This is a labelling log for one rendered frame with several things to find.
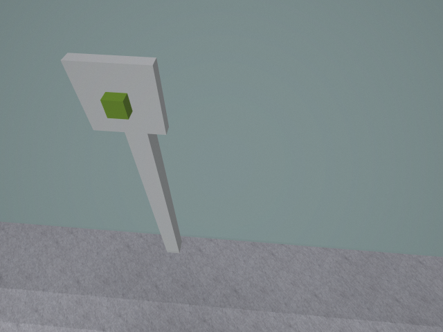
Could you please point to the panel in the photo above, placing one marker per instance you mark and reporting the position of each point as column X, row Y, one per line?
column 91, row 76

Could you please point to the button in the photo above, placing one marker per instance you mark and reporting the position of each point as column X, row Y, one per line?
column 116, row 105

